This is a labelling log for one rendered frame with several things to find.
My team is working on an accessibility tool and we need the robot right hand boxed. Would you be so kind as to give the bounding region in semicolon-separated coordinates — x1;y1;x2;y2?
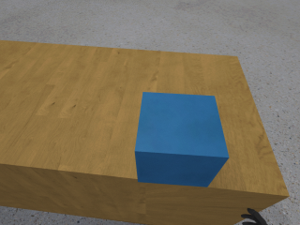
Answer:
241;208;268;225

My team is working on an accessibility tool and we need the carton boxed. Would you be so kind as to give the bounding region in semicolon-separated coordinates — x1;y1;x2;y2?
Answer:
134;92;229;188

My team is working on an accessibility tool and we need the pedestal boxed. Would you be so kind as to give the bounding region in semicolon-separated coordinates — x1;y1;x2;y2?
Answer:
0;39;290;225

